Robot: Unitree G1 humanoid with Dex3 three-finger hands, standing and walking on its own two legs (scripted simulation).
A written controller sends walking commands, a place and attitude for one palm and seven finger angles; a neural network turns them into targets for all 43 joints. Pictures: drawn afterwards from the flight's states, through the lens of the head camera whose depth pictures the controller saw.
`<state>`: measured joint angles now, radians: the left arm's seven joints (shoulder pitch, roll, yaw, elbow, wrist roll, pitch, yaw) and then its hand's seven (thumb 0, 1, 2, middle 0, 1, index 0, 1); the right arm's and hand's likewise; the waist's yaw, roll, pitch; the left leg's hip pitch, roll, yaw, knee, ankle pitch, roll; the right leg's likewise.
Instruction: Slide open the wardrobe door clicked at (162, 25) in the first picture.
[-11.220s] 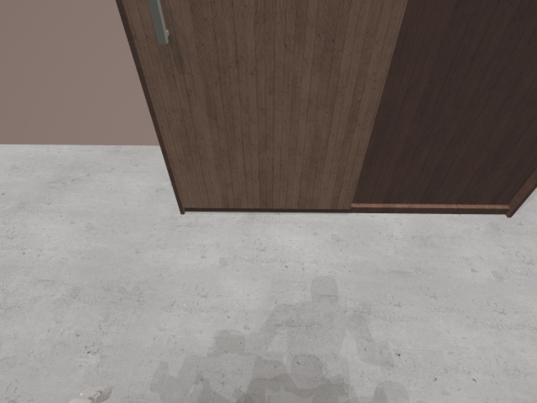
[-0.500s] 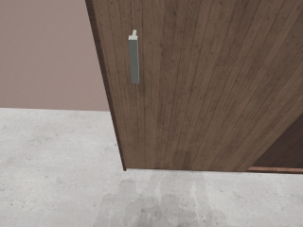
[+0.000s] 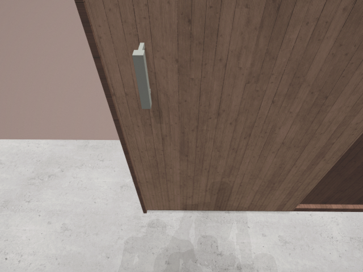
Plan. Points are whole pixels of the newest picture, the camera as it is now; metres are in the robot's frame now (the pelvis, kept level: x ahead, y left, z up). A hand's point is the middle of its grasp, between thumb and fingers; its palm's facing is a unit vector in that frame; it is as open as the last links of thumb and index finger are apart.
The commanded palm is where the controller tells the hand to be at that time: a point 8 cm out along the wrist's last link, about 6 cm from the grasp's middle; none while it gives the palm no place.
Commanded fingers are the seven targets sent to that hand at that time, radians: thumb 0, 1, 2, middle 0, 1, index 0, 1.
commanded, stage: shuffle to correct the standing spot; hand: left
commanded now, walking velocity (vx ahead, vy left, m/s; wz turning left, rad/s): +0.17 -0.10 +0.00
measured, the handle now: (144, 76) +0.53 +0.12 +0.16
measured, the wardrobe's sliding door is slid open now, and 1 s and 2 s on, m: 0.00 0.00 0.00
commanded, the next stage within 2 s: come to a stop and stand still in 0.10 s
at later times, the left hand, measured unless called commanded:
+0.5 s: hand out of the picture +0.06 +0.15 -0.18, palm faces +0.06 -0.98 -0.17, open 7.4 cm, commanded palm none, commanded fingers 0.00 0.90 0.90 -0.20 -0.30 -0.20 -0.30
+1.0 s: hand out of the picture +0.13 +0.12 -0.16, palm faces +0.07 -0.97 -0.25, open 7.4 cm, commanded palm none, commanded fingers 0.00 0.90 0.90 -0.20 -0.30 -0.20 -0.30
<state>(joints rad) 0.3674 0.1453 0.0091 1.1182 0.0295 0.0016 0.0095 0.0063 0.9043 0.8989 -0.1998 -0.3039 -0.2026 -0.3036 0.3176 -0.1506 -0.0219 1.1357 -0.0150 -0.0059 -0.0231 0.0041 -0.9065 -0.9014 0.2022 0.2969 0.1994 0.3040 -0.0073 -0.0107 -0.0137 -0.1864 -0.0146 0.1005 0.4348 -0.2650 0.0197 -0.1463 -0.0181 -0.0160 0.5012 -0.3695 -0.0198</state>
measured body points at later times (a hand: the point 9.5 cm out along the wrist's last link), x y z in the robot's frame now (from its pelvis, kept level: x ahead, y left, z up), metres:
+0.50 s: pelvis +0.11 -0.01 +0.00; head +0.15 +0.01 +0.44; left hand +0.06 +0.20 -0.17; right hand +0.19 -0.23 -0.15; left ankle +0.15 +0.08 -0.74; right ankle +0.02 -0.13 -0.67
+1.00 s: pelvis +0.08 -0.06 +0.00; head +0.12 -0.08 +0.45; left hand +0.13 +0.17 -0.14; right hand +0.11 -0.32 -0.16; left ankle +0.04 +0.08 -0.67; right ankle +0.10 -0.19 -0.74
